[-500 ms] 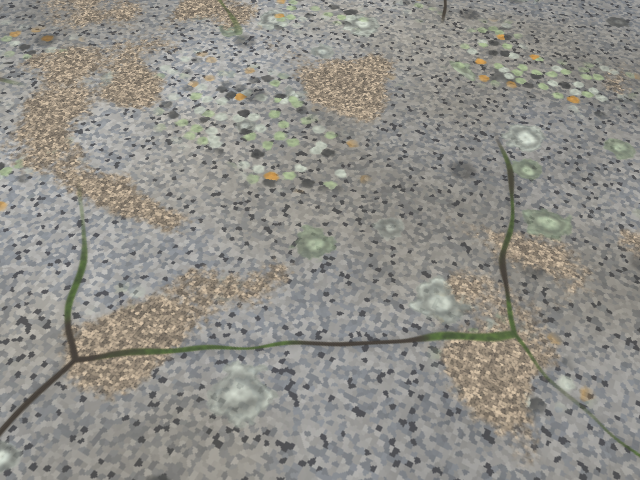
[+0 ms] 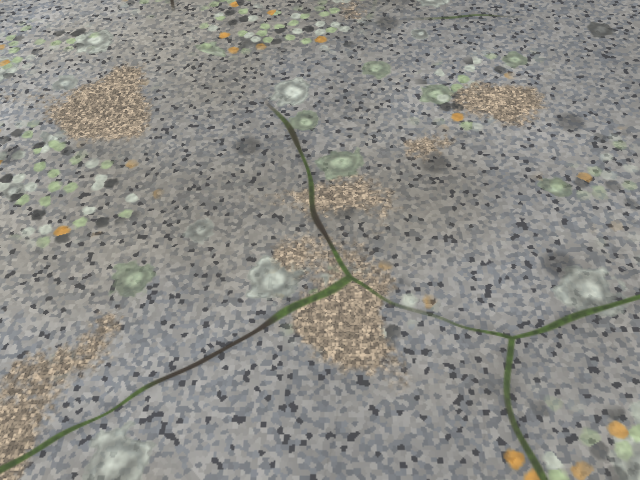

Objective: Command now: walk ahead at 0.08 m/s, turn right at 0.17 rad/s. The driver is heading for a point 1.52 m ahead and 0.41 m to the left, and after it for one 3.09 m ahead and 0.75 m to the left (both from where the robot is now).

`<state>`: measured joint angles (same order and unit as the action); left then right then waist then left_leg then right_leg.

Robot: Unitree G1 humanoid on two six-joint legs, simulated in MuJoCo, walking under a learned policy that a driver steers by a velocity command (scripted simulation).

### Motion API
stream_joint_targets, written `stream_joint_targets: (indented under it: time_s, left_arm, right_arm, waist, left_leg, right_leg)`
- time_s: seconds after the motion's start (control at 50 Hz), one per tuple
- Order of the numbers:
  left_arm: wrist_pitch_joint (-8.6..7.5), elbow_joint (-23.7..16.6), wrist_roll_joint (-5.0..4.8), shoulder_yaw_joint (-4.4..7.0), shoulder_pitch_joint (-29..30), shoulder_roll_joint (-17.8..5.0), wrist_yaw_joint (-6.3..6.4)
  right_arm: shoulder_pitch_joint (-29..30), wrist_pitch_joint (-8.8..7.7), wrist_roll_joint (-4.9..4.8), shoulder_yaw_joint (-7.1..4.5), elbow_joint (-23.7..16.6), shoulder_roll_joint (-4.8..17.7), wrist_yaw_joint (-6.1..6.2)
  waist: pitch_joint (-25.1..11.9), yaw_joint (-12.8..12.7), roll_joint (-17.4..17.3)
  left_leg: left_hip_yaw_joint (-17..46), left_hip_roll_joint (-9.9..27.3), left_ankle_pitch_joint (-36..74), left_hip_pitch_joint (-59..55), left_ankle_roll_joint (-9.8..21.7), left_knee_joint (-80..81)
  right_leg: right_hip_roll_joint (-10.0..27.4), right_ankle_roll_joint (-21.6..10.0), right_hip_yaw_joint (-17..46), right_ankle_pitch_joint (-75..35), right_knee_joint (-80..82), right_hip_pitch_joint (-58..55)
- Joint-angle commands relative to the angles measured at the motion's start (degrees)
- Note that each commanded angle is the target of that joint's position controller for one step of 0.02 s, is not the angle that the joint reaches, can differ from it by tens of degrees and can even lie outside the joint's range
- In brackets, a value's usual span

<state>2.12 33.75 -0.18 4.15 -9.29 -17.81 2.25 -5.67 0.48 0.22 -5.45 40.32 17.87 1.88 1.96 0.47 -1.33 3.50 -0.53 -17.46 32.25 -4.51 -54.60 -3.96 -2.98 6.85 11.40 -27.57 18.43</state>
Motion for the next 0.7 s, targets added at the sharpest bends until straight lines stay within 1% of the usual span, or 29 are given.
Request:
stream_joint_targets:
  time_s: [0.02, 0.04, 0.06, 0.08, 0.1, 0.14, 0.18, 0.22, 0.24, 0.26, 0.28, 0.3, 0.32, 0.34, 0.36, 0.38, 0.4, 0.42, 0.44, 0.46, 0.5, 0.52, 0.56, 0.6, 0.62, 0.64, 0.66, 0.68, 0.7]
  left_arm:
    - [-0.99, -2.3, 0.95, 0.32, -0.5, -3.9, -0.38]
    - [-1.23, -1.4, 0.67, 0.99, -2.6, -6.7, -1.09]
    - [-1.62, -1.1, 0.76, 1.41, -2.9, -8.9, -1.58]
    - [-2.20, -0.7, 0.97, 1.47, -2.9, -9.6, -1.74]
    - [-2.91, -0.2, 0.88, 1.45, -3.0, -9.6, -1.70]
    - [-4.29, 0.6, 0.14, 1.42, -3.3, -9.0, -1.43]
    - [-5.43, 0.8, -0.45, 1.46, -2.0, -8.6, -1.61]
    - [-6.02, 0.5, -0.84, 1.67, 0.8, -8.6, -2.22]
    - [-5.05, 1.0, 3.74, 1.53, -0.3, -8.8, -2.47]
    - [-4.51, 0.8, 3.85, 1.76, 2.9, -8.8, -2.55]
    - [-4.17, 0.4, 4.05, 1.37, 4.3, -7.2, -2.29]
    - [-4.24, -0.9, 4.80, 0.31, 7.5, -3.7, -2.21]
    - [-4.60, -3.9, 4.97, -2.05, 12.0, 3.1, -2.61]
    - [-5.65, -7.3, 4.30, -2.36, 10.8, 3.0, -3.39]
    - [-6.70, -6.5, 4.04, -1.61, 11.3, -1.3, -4.02]
    - [-7.20, -4.6, 3.99, -0.94, 10.4, -4.0, -4.40]
    - [-6.97, -2.9, 4.25, -0.77, 8.8, -4.5, -4.47]
    - [-6.37, -2.4, 4.23, -0.83, 7.7, -4.5, -4.83]
    - [-5.58, -2.0, 3.97, -1.00, 8.1, -4.1, -5.14]
    - [-4.89, -2.0, 3.61, -1.21, 8.8, -3.7, -5.23]
    - [-4.22, -2.4, 3.06, -1.71, 11.4, -3.1, -5.16]
    - [-4.22, -2.7, 2.83, -2.08, 13.2, -2.5, -5.19]
    - [-4.51, -3.9, 2.31, -2.72, 17.4, -1.6, -5.25]
    - [-4.85, -5.7, 1.97, -2.93, 20.9, -1.9, -5.19]
    - [-5.06, -6.1, 1.82, -2.82, 20.9, -2.4, -5.03]
    - [-5.31, -5.3, 1.85, -2.74, 18.2, -2.7, -4.88]
    - [-5.58, -3.8, 2.15, -2.35, 14.1, -3.5, -4.43]
    - [-5.66, -1.9, 2.23, -1.28, 7.8, -5.7, -3.50]
    - [-5.55, 1.5, 1.83, -0.14, -4.0, -7.6, -2.30]
  right_arm:
    - [-2.1, -0.29, -0.30, 0.71, -1.9, 1.4, -1.00]
    - [-2.1, -0.59, -0.96, 0.65, -2.2, 2.4, -1.57]
    - [-0.9, -0.95, -1.80, 0.35, -3.1, 4.2, -1.96]
    - [0.3, -1.44, -2.35, 0.13, -3.7, 5.5, -2.17]
    - [0.7, -2.04, -2.57, 0.14, -4.0, 5.7, -2.31]
    - [-0.4, -3.12, -2.46, 0.45, -3.9, 4.8, -2.62]
    - [-2.3, -3.74, -2.38, 0.80, -3.5, 3.8, -2.94]
    - [-5.1, -3.87, -2.46, 1.07, -2.9, 3.0, -3.15]
    - [-7.3, -1.84, 2.15, 0.91, -2.4, 4.0, -5.25]
    - [-12.4, -1.14, 1.80, 0.59, -0.8, 3.5, -5.92]
    - [-19.6, -1.07, 1.32, 0.13, 2.2, 4.4, -5.98]
    - [-29.8, -1.62, 1.52, -0.81, 5.4, 6.9, -5.58]
    - [-30.7, -2.45, 1.97, -0.18, 3.3, 9.5, -5.32]
    - [-24.1, -2.17, 1.56, -0.70, 0.1, 11.5, -4.44]
    - [-20.6, -2.27, 1.94, -1.31, -1.1, 11.8, -3.58]
    - [-20.2, -2.58, 1.72, -1.42, -1.1, 10.9, -3.16]
    - [-20.4, -2.86, 1.21, -1.13, -0.8, 10.1, -2.90]
    - [-21.1, -3.30, 0.74, -0.71, -0.3, 9.0, -2.59]
    - [-22.0, -3.68, 0.36, -0.33, 0.6, 7.7, -2.47]
    - [-23.1, -3.91, 0.13, -0.24, 1.4, 7.2, -2.45]
    - [-24.4, -3.95, 0.01, -0.50, 2.4, 7.3, -2.43]
    - [-24.6, -3.90, -0.02, -0.60, 2.8, 7.3, -2.43]
    - [-25.1, -3.91, -0.02, -0.75, 3.5, 7.4, -2.39]
    - [-25.7, -4.13, -0.11, -0.89, 4.3, 7.7, -2.18]
    - [-25.1, -4.28, -0.25, -1.00, 4.5, 8.0, -1.98]
    - [-23.5, -4.56, -0.42, -0.92, 4.8, 8.3, -1.74]
    - [-22.6, -5.03, -0.57, -0.77, 5.3, 8.6, -1.73]
    - [-22.9, -5.45, -0.29, -1.00, 6.1, 10.2, -1.92]
    - [-21.6, -5.50, 0.43, -1.29, 6.6, 11.4, -2.02]
  waist:
    - [-11.4, -1.7, 9.1]
    - [-9.6, -3.3, 12.1]
    - [-6.4, -4.2, 13.6]
    - [-3.2, -4.6, 13.3]
    - [-1.3, -4.7, 12.4]
    - [-0.6, -4.4, 10.8]
    - [-0.7, -3.5, 9.7]
    - [-0.9, -1.7, 8.3]
    - [-2.9, -0.2, 7.1]
    - [-1.7, 3.4, 6.4]
    - [-1.1, 6.4, 1.1]
    - [-1.5, 10.7, -10.4]
    - [0.5, 10.5, -17.7]
    - [0.2, 6.7, -17.7]
    - [1.9, 5.1, -8.8]
    - [1.5, 4.4, -2.2]
    - [0.9, 3.7, -0.1]
    - [1.3, 3.3, -1.6]
    - [2.2, 3.4, -2.4]
    - [2.8, 3.6, -2.6]
    - [3.2, 4.3, -1.9]
    - [3.3, 4.7, -2.1]
    - [3.5, 6.1, -3.9]
    - [3.8, 7.1, -5.7]
    - [3.5, 6.5, -6.1]
    - [2.3, 4.9, -6.1]
    - [0.3, 3.1, -5.8]
    - [-3.9, 0.4, -5.6]
    - [-9.7, -5.7, -5.2]
  left_leg:
    - [-1.8, 3.0, 1.6, -7.2, 0.1, 5.8]
    - [-4.6, 2.0, 0.5, -6.5, 0.9, 5.6]
    - [-4.5, 2.4, -0.7, -4.1, 2.2, 5.9]
    - [-4.0, 3.1, -2.0, -1.0, 3.6, 6.3]
    - [-3.3, 3.7, -3.1, 1.9, 4.9, 7.2]
    - [-2.4, 5.0, -4.1, 5.9, 6.9, 8.0]
    - [-3.1, 6.0, -4.6, 4.5, 8.3, 9.5]
    - [-5.6, 6.0, -4.5, -2.1, 9.3, 12.4]
    - [-10.1, 1.4, -5.2, -11.7, 9.5, 17.0]
    - [-13.6, -0.4, -0.7, -19.4, 9.7, 19.9]
    - [-13.6, -2.5, -3.5, -26.2, 10.0, 21.9]
    - [-1.0, 2.7, -12.7, -35.1, 12.4, 26.5]
    - [28.5, 13.7, -30.3, -36.6, 17.0, 36.0]
    - [49.4, 19.1, -35.5, -38.2, 22.4, 49.7]
    - [47.4, 20.7, -35.3, -36.8, 23.5, 49.1]
    - [38.7, 17.9, -27.7, -34.4, 22.1, 45.8]
    - [32.0, 14.2, -22.4, -32.0, 20.3, 45.1]
    - [28.2, 11.8, -18.5, -30.0, 19.5, 46.3]
    - [25.1, 10.0, -13.8, -28.9, 19.1, 47.3]
    - [23.4, 8.8, -9.4, -28.9, 19.3, 47.5]
    - [21.0, 7.1, -1.9, -29.9, 19.6, 46.9]
    - [20.0, 6.2, 1.2, -29.6, 19.4, 46.3]
    - [19.2, 5.0, 7.0, -28.4, 19.1, 45.2]
    - [20.8, 6.2, 14.4, -28.4, 18.7, 44.7]
    - [21.5, 7.0, 19.1, -28.3, 18.2, 44.2]
    - [19.8, 7.8, 25.3, -28.7, 17.3, 44.1]
    - [17.4, 8.0, 38.0, -29.1, 15.9, 41.5]
    - [14.8, 7.7, 53.3, -31.1, 14.5, 33.9]
    - [11.5, 6.2, 60.5, -29.7, 13.1, 20.7]
  right_leg:
    - [13.5, -8.7, 8.5, 0.2, 8.0, -6.2]
    - [14.3, -9.3, 11.0, 15.3, 10.9, -5.4]
    - [16.3, -9.8, 14.6, 25.5, 13.6, -4.3]
    - [18.2, -10.1, 17.4, 30.5, 15.4, -4.6]
    - [19.6, -10.0, 18.7, 31.6, 16.0, -6.5]
    - [21.5, -9.3, 17.7, 29.3, 16.3, -11.7]
    - [21.5, -8.1, 13.9, 25.8, 16.5, -12.4]
    - [20.1, -6.9, 8.7, 22.5, 16.5, -8.4]
    - [17.6, -5.0, 3.2, 26.7, 16.5, -3.6]
    - [15.1, -3.6, -1.5, 29.1, 12.7, 1.8]
    - [12.0, -2.4, -6.4, 29.3, 3.2, 7.0]
    - [6.7, -0.4, -14.1, 20.8, -20.2, 16.5]
    - [0.3, 1.4, -10.6, 21.2, -39.0, 35.2]
    - [1.2, 2.2, -3.8, 17.1, -42.9, 43.3]
    - [5.5, 2.6, -2.0, 11.1, -43.9, 44.0]
    - [7.2, 3.4, -2.3, 6.8, -41.2, 39.5]
    - [7.8, 4.1, -3.0, 5.1, -37.6, 34.8]
    - [8.0, 4.9, -3.6, 3.5, -34.2, 31.5]
    - [7.7, 5.6, -4.5, 1.3, -31.9, 29.6]
    - [7.1, 6.1, -5.2, -0.1, -29.6, 29.0]
    - [5.8, 6.8, -6.4, -1.9, -24.5, 29.0]
    - [5.0, 7.0, -6.9, -3.3, -21.1, 27.8]
    - [3.6, 7.1, -8.0, -5.8, -14.4, 24.4]
    - [3.1, 6.4, -8.4, -7.0, -9.2, 20.6]
    - [3.0, 5.8, -8.0, -7.8, -7.2, 17.3]
    - [2.8, 4.5, -8.9, -9.3, -4.6, 12.2]
    - [1.4, 2.9, -10.5, -9.1, -3.4, 5.0]
    - [-0.6, 1.1, -12.1, -4.8, -4.2, -2.8]
    - [-1.4, -0.6, -13.2, -1.5, -4.6, -14.6]
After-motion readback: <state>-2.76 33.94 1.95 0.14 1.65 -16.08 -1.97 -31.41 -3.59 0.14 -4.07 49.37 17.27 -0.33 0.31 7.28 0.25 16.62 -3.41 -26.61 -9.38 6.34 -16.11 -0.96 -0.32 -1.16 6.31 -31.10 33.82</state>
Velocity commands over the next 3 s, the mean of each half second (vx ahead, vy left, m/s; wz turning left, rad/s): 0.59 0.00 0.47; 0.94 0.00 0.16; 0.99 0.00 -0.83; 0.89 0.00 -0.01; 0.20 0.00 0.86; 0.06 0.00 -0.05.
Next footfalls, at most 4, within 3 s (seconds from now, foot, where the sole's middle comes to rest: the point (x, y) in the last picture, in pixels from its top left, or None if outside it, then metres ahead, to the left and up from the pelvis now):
0.30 left None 0.08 0.16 -0.78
0.72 right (291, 439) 0.53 0.13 -0.78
1.10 left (136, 350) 0.76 0.50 -0.78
1.52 right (217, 204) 1.19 0.35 -0.78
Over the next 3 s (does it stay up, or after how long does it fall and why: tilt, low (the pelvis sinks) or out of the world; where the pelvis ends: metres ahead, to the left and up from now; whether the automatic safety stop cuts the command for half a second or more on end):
stays up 1.73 0.35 0.00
